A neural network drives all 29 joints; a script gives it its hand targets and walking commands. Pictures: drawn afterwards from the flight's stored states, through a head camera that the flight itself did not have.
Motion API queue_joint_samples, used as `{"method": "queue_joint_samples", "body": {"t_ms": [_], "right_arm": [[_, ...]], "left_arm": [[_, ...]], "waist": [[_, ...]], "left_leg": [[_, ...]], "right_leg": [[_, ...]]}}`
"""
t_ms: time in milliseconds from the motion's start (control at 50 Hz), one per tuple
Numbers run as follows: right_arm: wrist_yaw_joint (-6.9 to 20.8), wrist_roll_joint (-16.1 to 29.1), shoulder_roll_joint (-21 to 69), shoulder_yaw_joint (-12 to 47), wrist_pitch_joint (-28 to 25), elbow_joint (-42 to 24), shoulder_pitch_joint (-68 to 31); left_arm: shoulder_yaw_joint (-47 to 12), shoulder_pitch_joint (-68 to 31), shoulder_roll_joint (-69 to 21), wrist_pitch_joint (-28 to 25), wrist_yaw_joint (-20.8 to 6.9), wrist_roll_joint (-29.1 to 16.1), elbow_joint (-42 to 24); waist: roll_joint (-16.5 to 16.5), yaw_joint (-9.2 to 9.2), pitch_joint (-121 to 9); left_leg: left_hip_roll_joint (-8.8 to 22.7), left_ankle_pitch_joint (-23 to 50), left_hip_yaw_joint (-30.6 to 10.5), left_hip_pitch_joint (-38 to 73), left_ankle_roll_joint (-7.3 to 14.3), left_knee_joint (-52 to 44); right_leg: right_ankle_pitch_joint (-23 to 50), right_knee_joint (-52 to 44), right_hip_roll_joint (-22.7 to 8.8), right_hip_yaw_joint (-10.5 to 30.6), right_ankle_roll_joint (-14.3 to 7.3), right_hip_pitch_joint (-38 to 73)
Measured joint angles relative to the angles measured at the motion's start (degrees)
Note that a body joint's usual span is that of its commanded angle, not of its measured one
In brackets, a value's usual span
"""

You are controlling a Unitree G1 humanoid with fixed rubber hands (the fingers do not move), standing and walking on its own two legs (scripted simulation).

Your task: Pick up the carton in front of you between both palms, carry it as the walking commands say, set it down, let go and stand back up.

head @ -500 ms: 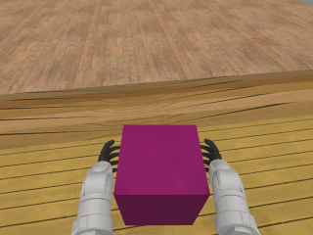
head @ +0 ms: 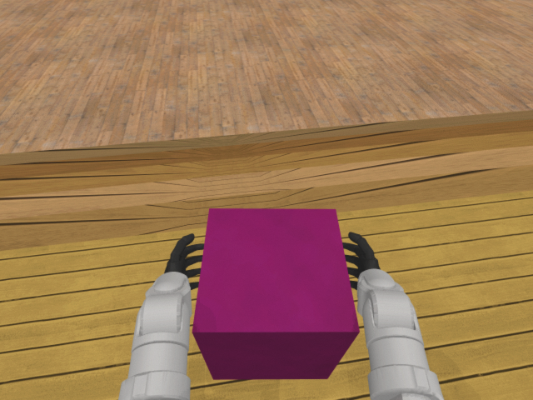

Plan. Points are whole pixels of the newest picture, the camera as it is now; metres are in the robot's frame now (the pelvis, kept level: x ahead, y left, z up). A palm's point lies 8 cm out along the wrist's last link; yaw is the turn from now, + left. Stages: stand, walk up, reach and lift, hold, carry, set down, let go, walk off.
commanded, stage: reach and lift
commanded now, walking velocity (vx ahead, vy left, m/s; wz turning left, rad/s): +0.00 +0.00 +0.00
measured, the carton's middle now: (271, 298) +0.30 +0.00 -0.05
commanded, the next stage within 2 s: hold in 0.34 s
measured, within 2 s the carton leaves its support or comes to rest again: neither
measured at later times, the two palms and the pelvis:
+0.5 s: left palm (174, 280) +0.28 +0.15 +0.05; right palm (373, 276) +0.28 -0.15 +0.05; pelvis +0.00 +0.00 +0.00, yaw +0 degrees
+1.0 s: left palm (181, 262) +0.30 +0.14 +0.07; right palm (380, 264) +0.30 -0.16 +0.06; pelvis +0.01 -0.01 -0.01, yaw -2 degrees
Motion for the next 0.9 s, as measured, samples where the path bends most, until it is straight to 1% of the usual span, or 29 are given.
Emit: {"method": "queue_joint_samples", "body": {"t_ms": [180, 360, 500, 620, 800, 840, 900], "right_arm": [[-0.3, 0.9, -0.5, 2.1, 1.6, -2.3, 2.2], [-0.4, 1.2, -0.6, 2.6, 2.9, -3.7, 2.5], [-0.8, 2.5, -1.0, 4.7, 5.6, -8.2, 4.4], [-0.4, 1.7, -0.7, 3.4, 7.1, -6.6, 3.0], [-0.2, 1.3, -0.2, 1.7, 6.6, -5.4, 0.9], [-0.2, 1.2, -0.2, 1.6, 6.9, -5.2, 0.7], [-0.6, 1.6, -0.3, 2.6, 7.9, -6.1, 1.2]], "left_arm": [[-2.0, 2.0, 0.5, 1.5, 0.3, -0.9, -2.1], [-2.5, 2.4, 0.6, 2.7, 0.3, -1.2, -3.5], [-4.6, 4.5, 1.0, 5.3, 0.8, -2.4, -8.0], [-3.5, 3.1, 0.7, 6.9, 0.4, -1.6, -6.4], [-1.8, 0.9, 0.2, 6.5, 0.3, -1.2, -5.2], [-1.6, 0.7, 0.2, 6.7, 0.3, -1.2, -5.0], [-1.9, 1.5, 0.4, 7.6, 0.4, -1.7, -6.2]], "waist": [[0.0, -0.05, -0.3], [0.0, 0.03, -0.1], [0.0, -0.16, -0.4], [0.0, -0.12, 0.2], [-0.1, -0.07, 1.2], [0.1, -0.08, -1.0], [0.3, 0.08, -4.8]], "left_leg": [[0.0, 0.3, 0.0, 1.8, 0.0, -1.6], [0.1, 0.4, -0.1, 2.7, -0.1, -2.0], [0.1, 1.2, -0.2, 4.5, -0.1, -3.4], [0.1, 1.1, -0.1, 5.0, 0.0, -2.7], [0.0, 1.0, 0.0, 3.6, -0.1, -1.0], [0.0, 0.1, 0.1, 0.9, -0.1, 0.7], [0.2, -5.3, 0.7, -2.9, 0.0, 3.4]], "right_leg": [[0.2, -1.6, -0.1, 0.0, 0.0, 1.7], [0.3, -1.8, 0.0, 0.0, -0.1, 2.6], [1.1, -3.3, 0.0, -0.1, -0.1, 4.5], [1.0, -2.5, 0.0, 0.0, -0.1, 4.9], [0.8, -0.7, 0.0, 0.1, 0.0, 3.4], [-0.3, 1.1, 0.1, 0.1, 0.1, 0.7], [-8.1, 5.5, -0.2, -0.3, 0.2, -4.0]]}}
